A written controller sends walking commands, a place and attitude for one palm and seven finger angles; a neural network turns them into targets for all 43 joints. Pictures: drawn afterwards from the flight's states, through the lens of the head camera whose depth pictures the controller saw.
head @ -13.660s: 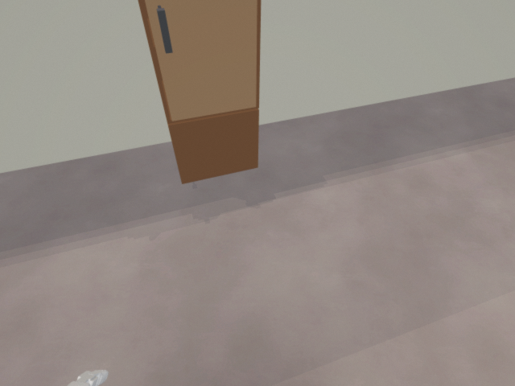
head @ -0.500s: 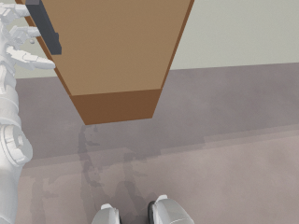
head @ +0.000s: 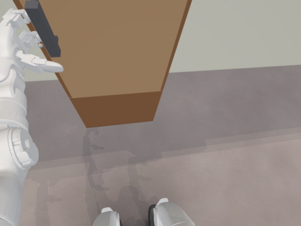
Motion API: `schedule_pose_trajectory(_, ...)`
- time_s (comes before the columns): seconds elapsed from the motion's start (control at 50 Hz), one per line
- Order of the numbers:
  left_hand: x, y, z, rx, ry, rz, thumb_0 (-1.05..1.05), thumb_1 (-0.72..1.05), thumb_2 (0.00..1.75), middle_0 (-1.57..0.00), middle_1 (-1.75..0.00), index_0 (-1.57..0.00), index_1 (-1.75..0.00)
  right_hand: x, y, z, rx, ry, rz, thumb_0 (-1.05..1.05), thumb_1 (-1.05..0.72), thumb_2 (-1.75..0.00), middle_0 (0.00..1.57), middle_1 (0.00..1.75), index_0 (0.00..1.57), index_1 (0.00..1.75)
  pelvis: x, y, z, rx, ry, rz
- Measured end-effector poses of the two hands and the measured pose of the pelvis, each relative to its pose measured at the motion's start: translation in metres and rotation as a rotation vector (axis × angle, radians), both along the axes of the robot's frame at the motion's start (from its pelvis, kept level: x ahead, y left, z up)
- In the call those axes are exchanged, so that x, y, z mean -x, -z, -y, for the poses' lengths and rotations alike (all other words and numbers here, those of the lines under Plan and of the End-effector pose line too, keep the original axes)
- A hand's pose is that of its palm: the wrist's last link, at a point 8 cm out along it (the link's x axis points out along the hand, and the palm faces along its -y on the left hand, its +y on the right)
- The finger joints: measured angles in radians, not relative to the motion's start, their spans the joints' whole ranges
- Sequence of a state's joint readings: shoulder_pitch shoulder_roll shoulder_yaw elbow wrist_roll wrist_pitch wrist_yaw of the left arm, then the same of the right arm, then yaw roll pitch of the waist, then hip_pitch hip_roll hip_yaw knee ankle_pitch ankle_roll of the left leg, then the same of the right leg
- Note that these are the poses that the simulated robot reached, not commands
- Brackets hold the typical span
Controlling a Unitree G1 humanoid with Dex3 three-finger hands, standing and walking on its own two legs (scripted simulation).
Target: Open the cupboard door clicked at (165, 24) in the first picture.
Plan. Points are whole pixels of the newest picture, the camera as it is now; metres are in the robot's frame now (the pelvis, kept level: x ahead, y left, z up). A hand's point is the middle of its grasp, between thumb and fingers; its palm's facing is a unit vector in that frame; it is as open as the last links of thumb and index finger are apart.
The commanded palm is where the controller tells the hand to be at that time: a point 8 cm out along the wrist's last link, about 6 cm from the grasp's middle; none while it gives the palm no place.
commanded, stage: slide the fingers in behind the handle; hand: left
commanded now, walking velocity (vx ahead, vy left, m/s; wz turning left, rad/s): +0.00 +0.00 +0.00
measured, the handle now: (46, 26) +0.61 +0.19 +0.10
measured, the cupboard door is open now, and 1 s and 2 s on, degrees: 0 1 6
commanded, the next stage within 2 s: close the thumb around the handle in 0.78 s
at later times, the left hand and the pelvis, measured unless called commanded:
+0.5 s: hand (55, 45) +0.55 +0.17 +0.10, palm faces +0.03 -1.00 -0.01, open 14.0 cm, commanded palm +0.52 +0.21 +0.09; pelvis +0.00 +0.01 +0.00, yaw +0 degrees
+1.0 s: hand (55, 45) +0.54 +0.17 +0.10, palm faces +0.03 -1.00 -0.01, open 13.7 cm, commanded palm +0.52 +0.21 +0.09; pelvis +0.00 +0.00 +0.00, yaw +1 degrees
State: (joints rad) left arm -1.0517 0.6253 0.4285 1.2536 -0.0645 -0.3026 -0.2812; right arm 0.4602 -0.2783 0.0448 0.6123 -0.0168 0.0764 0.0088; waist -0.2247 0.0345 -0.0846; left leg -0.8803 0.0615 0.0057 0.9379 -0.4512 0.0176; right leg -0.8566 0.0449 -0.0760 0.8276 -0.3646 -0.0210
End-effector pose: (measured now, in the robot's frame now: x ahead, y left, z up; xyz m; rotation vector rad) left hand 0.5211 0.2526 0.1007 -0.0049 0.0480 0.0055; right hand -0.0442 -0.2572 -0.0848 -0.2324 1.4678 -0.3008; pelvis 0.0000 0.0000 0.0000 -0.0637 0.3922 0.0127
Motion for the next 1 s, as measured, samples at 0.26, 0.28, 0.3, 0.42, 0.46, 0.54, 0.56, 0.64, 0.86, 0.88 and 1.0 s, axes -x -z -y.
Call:
schedule_pose_trajectory(0.26, 0.0, 0.002, 0.019, 0.0, 0.007, 0.021, -0.01, -0.5, 0.3, -0.28, -1.19, -0.3, -1.2, -0.012, 0.007, -0.006, -0.013, -0.024, 0.039, 0.0, -0.9, -0.9, 0.21, 0.3, 0.2, 0.3, 0.001, 0.002, -0.006, 0.0, -0.007, 0.004)
schedule_pose_trajectory(0.28, -0.001, 0.002, 0.021, 0.001, 0.008, 0.02, -0.01, -0.5, 0.3, -0.28, -1.19, -0.3, -1.2, -0.012, 0.007, -0.007, -0.015, -0.024, 0.039, 0.0, -0.9, -0.9, 0.21, 0.3, 0.2, 0.3, 0.001, 0.003, -0.006, -0.001, -0.008, 0.003)
schedule_pose_trajectory(0.3, -0.002, 0.003, 0.024, 0.001, 0.009, 0.019, -0.01, -0.5, 0.3, -0.29, -1.19, -0.3, -1.2, -0.012, 0.008, -0.008, -0.018, -0.023, 0.039, 0.0, -0.9, -0.9, 0.21, 0.3, 0.2, 0.3, 0.001, 0.003, -0.007, -0.001, -0.007, 0.002)
schedule_pose_trajectory(0.42, -0.003, 0.004, 0.03, -0.001, -0.019, 0.025, -0.01, -0.5, 0.3, -0.28, -1.19, -0.3, -1.2, -0.007, 0.011, -0.014, -0.039, -0.017, 0.027, 0.0, -0.9, -0.9, 0.21, 0.3, 0.2, 0.3, 0.0, 0.004, -0.008, -0.004, -0.004, -0.001)
schedule_pose_trajectory(0.46, -0.004, 0.004, 0.031, -0.006, -0.025, 0.026, -0.01, -0.5, 0.3, -0.28, -1.19, -0.3, -1.2, -0.004, 0.012, -0.015, -0.045, -0.013, 0.022, 0.0, -0.9, -0.9, 0.21, 0.3, 0.2, 0.3, 0.0, 0.004, -0.008, -0.005, -0.004, -0.001)
schedule_pose_trajectory(0.54, -0.003, 0.003, 0.031, -0.013, -0.028, 0.027, -0.01, -0.5, 0.3, -0.29, -1.2, -0.29, -1.2, -0.001, 0.012, -0.017, -0.052, -0.004, 0.012, 0.0, -0.9, -0.9, 0.21, 0.3, 0.2, 0.3, -0.001, 0.003, -0.007, -0.006, -0.001, 0.0)
schedule_pose_trajectory(0.56, -0.003, 0.003, 0.031, -0.014, -0.028, 0.027, -0.01, -0.5, 0.3, -0.29, -1.2, -0.29, -1.2, 0.0, 0.012, -0.016, -0.052, -0.002, 0.011, 0.0, -0.9, -0.9, 0.21, 0.3, 0.2, 0.3, -0.001, 0.003, -0.007, -0.007, -0.001, 0.002)
schedule_pose_trajectory(0.64, 0.0, 0.003, 0.031, -0.013, -0.027, 0.026, -0.01, -0.5, 0.3, -0.28, -1.2, -0.28, -1.2, 0.001, 0.01, -0.015, -0.051, 0.002, 0.009, 0.0, -0.9, -0.9, 0.21, 0.3, 0.2, 0.3, -0.001, 0.002, -0.006, -0.008, 0.0, 0.006)
schedule_pose_trajectory(0.86, 0.002, 0.002, 0.032, -0.012, -0.03, 0.028, -0.01, -0.5, 0.3, -0.28, -1.2, -0.28, -1.2, -0.005, 0.008, -0.004, -0.029, -0.014, 0.022, 0.0, -0.9, -0.9, 0.21, 0.3, 0.2, 0.3, -0.001, 0.001, -0.003, -0.01, -0.006, 0.012)
schedule_pose_trajectory(0.88, 0.002, 0.002, 0.032, -0.013, -0.029, 0.028, -0.01, -0.5, 0.3, -0.28, -1.2, -0.28, -1.2, -0.006, 0.008, -0.003, -0.027, -0.017, 0.023, 0.0, -0.9, -0.9, 0.21, 0.3, 0.2, 0.3, -0.001, 0.001, -0.002, -0.01, -0.007, 0.012)
schedule_pose_trajectory(1.0, 0.0, 0.002, 0.032, -0.015, -0.024, 0.029, -0.01, -0.45, 0.32, -0.29, -1.2, -0.29, -1.2, -0.009, 0.009, 0.001, -0.018, -0.025, 0.028, 0.0, -0.9, -0.9, 0.2, 0.3, 0.2, 0.3, 0.0, 0.002, -0.001, -0.01, -0.01, 0.005)
